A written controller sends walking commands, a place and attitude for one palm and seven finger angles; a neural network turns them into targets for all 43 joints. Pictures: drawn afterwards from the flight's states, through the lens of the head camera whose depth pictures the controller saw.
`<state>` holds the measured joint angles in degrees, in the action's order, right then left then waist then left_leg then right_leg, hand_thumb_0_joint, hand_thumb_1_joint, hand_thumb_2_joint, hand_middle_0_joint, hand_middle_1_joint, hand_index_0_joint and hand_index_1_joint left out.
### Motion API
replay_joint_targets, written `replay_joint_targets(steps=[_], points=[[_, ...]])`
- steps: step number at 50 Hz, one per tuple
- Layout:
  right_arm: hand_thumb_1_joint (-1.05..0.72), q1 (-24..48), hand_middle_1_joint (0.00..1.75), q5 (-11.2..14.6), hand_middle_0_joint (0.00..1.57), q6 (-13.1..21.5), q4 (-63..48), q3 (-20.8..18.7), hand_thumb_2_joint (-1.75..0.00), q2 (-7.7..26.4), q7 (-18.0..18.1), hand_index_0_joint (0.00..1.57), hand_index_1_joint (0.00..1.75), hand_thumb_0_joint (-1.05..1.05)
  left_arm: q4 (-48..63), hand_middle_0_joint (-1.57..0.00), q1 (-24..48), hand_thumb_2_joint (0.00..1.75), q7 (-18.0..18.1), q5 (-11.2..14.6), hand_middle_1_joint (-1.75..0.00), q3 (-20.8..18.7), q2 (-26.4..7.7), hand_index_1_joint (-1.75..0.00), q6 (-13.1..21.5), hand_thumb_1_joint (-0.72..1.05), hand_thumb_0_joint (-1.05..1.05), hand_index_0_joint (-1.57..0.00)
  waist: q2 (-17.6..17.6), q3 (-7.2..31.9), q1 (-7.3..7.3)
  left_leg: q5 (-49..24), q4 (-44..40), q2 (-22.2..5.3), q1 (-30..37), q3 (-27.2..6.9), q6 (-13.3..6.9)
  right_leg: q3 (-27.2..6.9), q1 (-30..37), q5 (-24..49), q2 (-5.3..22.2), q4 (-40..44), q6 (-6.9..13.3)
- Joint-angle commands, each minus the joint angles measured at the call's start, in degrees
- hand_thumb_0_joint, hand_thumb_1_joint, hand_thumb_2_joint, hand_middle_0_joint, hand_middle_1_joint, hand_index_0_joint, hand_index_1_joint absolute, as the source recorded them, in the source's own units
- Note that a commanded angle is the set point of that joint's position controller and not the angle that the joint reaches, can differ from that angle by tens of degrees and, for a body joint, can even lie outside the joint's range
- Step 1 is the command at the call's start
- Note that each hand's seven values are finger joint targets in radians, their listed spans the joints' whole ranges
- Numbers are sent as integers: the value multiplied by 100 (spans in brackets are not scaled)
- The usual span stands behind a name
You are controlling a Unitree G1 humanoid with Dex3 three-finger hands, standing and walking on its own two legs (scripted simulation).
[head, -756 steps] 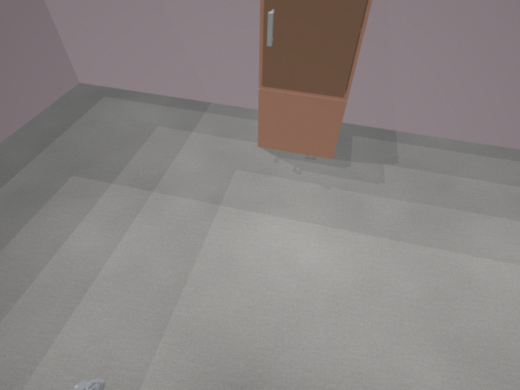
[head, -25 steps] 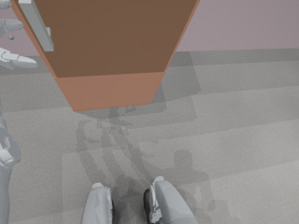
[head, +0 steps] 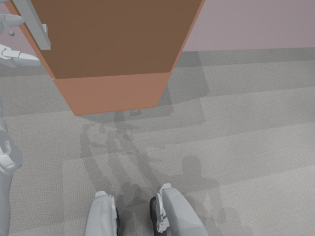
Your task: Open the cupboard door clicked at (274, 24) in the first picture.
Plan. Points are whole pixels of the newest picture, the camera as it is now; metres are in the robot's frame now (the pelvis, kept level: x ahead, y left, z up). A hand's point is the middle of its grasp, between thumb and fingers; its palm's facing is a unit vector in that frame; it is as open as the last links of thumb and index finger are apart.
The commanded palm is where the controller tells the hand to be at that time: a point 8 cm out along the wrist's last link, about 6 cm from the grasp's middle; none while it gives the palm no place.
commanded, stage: slide the fingers in behind the handle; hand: left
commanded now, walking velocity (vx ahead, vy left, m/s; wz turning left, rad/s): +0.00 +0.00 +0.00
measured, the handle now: (34, 15) +0.60 +0.21 +0.07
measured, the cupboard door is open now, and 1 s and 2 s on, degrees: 0 0 0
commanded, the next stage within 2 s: close the thumb around the handle in 1.22 s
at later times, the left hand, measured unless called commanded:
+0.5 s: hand (36, 32) +0.55 +0.21 +0.07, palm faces +0.05 -1.00 +0.00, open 13.9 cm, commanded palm +0.54 +0.23 +0.07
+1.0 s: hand (48, 33) +0.55 +0.18 +0.07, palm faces +0.08 -1.00 -0.02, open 13.9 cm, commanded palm +0.53 +0.21 +0.07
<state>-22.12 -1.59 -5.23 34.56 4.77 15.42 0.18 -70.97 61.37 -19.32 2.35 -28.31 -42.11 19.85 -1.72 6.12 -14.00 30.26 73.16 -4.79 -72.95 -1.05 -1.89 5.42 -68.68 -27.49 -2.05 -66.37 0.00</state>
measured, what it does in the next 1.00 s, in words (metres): stands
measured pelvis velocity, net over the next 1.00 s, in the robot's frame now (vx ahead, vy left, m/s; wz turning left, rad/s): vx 0.01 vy -0.01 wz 0.02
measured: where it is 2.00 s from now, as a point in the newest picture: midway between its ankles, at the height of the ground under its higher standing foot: (136, 231)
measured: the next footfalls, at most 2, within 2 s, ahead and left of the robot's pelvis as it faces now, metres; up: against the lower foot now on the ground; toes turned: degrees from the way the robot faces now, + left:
none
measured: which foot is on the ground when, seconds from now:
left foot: down 0.00-1.00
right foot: down 0.00-1.00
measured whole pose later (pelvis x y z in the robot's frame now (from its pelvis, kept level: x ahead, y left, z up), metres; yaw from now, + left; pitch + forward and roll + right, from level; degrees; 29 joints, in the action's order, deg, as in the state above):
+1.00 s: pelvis +0.01 -0.01 +0.01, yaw +1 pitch +28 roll -4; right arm -22.4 -2.6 -5.3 35.8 3.0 14.6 -1.6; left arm -70.4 59.6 -9.3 1.5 -23.4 -31.5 23.4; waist -2.4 7.2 -12.7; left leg 30.0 71.0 -4.3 -69.5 -0.5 -0.9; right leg 4.8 -66.4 -28.3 -1.7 -66.4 0.9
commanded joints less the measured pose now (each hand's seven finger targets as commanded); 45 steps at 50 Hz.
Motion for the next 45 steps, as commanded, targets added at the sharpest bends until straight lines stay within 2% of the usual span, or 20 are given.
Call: replay_joint_targets(steps=[1,4,6,7,9,10,14,16,18,23,27,30,32,34,36,38,39,40,42,45], points=[[-90,-1269,30,-23,20,34,-59,-458,-90,1222,50,20,30,0,1407,-30,2463,30,86,45,-120,40,-1361,-120,343,-50,0,-30,-1695,3418,28,-2847,-820,109,3638,-554,75,-153,765,1485,-158,685,149],[-90,-1301,30,-42,20,43,32,-484,-90,1192,36,20,30,0,1394,-30,2588,30,154,69,-120,302,-905,-120,349,-50,0,-30,-1607,3223,-124,-2846,-856,84,3807,-635,85,-100,520,1418,-164,719,156],[-90,-1288,30,-48,20,51,56,-500,-90,1198,32,20,30,0,1345,-30,2557,30,191,126,-120,283,-825,-120,349,-50,0,-30,-1493,3256,-103,-2766,-851,106,3738,-608,82,-117,578,1409,-161,764,143],[-90,-1281,30,-51,20,55,73,-487,-90,1191,38,20,30,0,1264,-30,2606,30,211,130,-120,309,-804,-120,335,-50,0,-30,-1422,3133,-143,-2652,-852,108,3589,-579,67,-127,616,1389,-159,768,139],[-90,-1320,30,-68,20,67,63,-483,-90,1193,35,20,30,0,1285,-30,2577,30,300,122,-120,112,-990,-120,384,-50,0,-30,-1444,3178,-63,-2742,-858,126,3565,-561,57,-139,725,1457,-161,745,154],[-90,-1290,30,-69,20,69,26,-466,-90,1169,18,20,30,0,1200,-30,2467,30,328,73,-120,170,-931,-120,380,-50,0,-30,-1448,3192,-25,-2731,-856,144,3493,-534,61,-144,778,1460,-156,741,151],[-90,-1302,30,-100,20,72,56,-493,-90,1125,-26,20,30,0,1382,-30,2657,30,441,10,-120,395,-636,-120,530,-50,0,-30,-1457,3155,-116,-2820,-847,131,3620,-561,68,-138,708,1515,-159,721,162],[-90,-1286,30,-89,20,50,35,-516,-90,1135,-32,20,30,0,1296,-30,2406,30,468,58,-120,256,-672,-120,538,-50,0,-30,-1403,3255,-5,-2872,-869,144,3628,-533,91,-138,858,1558,-161,733,163],[-90,-1251,30,-79,20,45,8,-513,-90,1119,-45,20,30,0,1299,-30,2406,30,507,68,-120,373,-510,-120,529,-50,0,-30,-1303,3149,-39,-2725,-890,154,3504,-499,69,-148,880,1520,-157,758,144],[-90,-1258,30,-99,20,31,-21,-522,-90,1095,-67,20,30,0,1364,-30,2390,30,710,-2,-120,224,-597,-120,597,-50,0,-30,-1283,3260,28,-2852,-854,173,3485,-459,68,-174,1020,1682,-154,717,145],[-90,-1245,30,-100,20,33,-15,-525,-90,1068,-83,20,30,0,1328,-30,2487,30,807,-69,-120,375,-444,-120,662,-50,0,-30,-1111,3197,-53,-2644,-819,201,3236,-388,29,-229,1147,1701,-147,727,115],[-90,-1246,30,-96,20,35,2,-546,-90,1058,-85,20,30,0,1337,-30,2532,30,806,-44,-120,479,-256,-120,698,-50,0,-30,-1196,3265,-57,-2703,-821,195,3377,-412,50,-221,1068,1709,-147,705,128],[-90,-1249,30,-97,20,37,9,-563,-90,1058,-86,20,30,0,1342,-30,2466,30,822,-2,-120,457,-214,-120,696,-50,0,-30,-1249,3381,-17,-2742,-815,210,3425,-398,53,-232,1110,1746,-141,717,129],[-90,-1275,30,-105,20,37,19,-555,-90,1052,-85,20,30,0,1264,-30,2493,30,864,1,-120,462,-166,-120,682,-50,0,-30,-1166,3234,-53,-2739,-816,209,3363,-402,43,-222,1071,1751,-141,706,129],[-90,-1275,30,-98,20,22,0,-543,-90,1063,-77,20,30,0,1108,-30,2400,30,939,-52,-120,300,-380,-120,639,-50,0,-30,-1010,3181,-4,-2596,-810,222,3112,-357,28,-243,1219,1730,-136,707,116],[-90,-1254,30,-113,20,44,-22,-541,-90,1020,-96,20,30,0,1228,-30,2517,30,992,-65,-120,441,-206,-120,641,-50,0,-30,-1009,3163,-55,-2540,-796,248,2982,-288,-2,-288,1361,1842,-132,741,92],[-90,-1287,30,-113,20,46,-22,-551,-90,1030,-98,20,30,0,1352,-30,2502,30,1005,-100,-120,388,-287,-120,711,-50,0,-30,-1027,3306,-6,-2651,-790,239,3101,-325,9,-279,1382,1898,-133,680,118],[-90,-1259,30,-120,20,47,-33,-557,-90,1012,-111,20,30,0,1388,-30,2494,30,1006,-116,-120,495,-165,-120,732,-50,0,-30,-1185,3401,3,-2705,-785,251,3182,-306,22,-288,1365,1937,-127,690,115],[-90,-1265,30,-113,20,37,0,-571,-90,1013,-114,20,30,0,1288,-30,2452,30,1009,-97,-120,531,-86,-120,724,-50,0,-30,-1010,3275,-43,-2603,-792,243,3123,-303,19,-290,1368,1884,-134,736,106],[-90,-1258,30,-113,20,46,28,-576,-90,1027,-109,20,30,0,1345,-30,2582,30,997,-57,-120,532,-87,-120,758,-50,0,-30,-1065,3292,-66,-2581,-790,241,3155,-310,16,-296,1327,1862,-134,735,111]])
